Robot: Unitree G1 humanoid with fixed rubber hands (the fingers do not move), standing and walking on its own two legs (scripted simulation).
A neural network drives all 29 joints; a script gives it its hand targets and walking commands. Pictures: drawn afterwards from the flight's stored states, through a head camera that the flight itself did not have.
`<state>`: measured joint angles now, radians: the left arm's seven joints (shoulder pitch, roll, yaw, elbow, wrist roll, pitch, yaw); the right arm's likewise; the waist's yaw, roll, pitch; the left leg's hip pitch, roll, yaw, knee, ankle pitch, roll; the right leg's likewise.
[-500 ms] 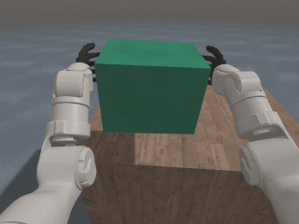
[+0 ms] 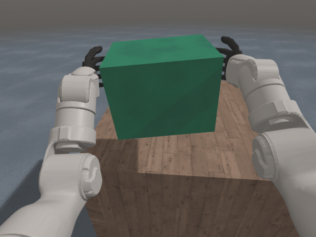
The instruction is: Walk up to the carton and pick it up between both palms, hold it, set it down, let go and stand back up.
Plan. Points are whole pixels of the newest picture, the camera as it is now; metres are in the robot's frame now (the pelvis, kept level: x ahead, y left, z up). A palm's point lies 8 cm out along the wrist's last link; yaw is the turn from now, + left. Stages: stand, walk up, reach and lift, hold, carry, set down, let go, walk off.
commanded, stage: hold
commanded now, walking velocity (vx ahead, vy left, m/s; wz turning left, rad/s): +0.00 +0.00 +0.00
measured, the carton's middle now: (161, 85) +0.40 -0.01 +0.27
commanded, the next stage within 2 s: set down in 1.32 s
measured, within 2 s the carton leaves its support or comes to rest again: neither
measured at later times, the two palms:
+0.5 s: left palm (84, 74) +0.36 +0.17 +0.32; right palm (229, 72) +0.36 -0.16 +0.32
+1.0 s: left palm (92, 77) +0.39 +0.16 +0.30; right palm (227, 71) +0.39 -0.17 +0.31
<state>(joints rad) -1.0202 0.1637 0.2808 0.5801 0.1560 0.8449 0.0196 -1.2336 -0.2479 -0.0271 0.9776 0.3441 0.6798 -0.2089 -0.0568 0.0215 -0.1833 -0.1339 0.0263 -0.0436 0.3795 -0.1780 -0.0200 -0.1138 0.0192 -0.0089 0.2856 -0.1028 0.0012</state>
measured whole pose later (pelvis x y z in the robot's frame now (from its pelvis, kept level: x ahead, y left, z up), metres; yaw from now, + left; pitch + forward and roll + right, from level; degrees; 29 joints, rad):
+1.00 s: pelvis +0.01 +0.00 +0.00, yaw +0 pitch -3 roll -1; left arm -1.02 0.16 0.28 0.58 0.16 0.84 0.03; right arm -1.20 -0.25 0.01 0.95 0.35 0.66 -0.21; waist -0.06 0.02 -0.16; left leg -0.13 0.03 -0.04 0.37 -0.19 -0.02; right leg -0.11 0.02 -0.01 0.28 -0.11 0.00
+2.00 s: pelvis +0.02 +0.00 +0.00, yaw +0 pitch -1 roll -1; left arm -1.00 0.16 0.34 0.61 0.16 0.65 0.04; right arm -1.03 -0.16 -0.02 0.90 0.24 0.33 -0.18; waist -0.06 0.02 -0.07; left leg -0.13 0.03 -0.05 0.34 -0.17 -0.03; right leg -0.12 0.02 -0.01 0.26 -0.11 0.00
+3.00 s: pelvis +0.02 +0.00 +0.00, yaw +1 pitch -2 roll -1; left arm -0.92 0.08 0.31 0.58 0.18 0.57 0.11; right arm -1.03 -0.16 -0.17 1.05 0.19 0.19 -0.09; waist -0.06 -0.01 -0.03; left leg -0.12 0.03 -0.06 0.35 -0.19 -0.03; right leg -0.11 0.02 -0.02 0.27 -0.13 0.00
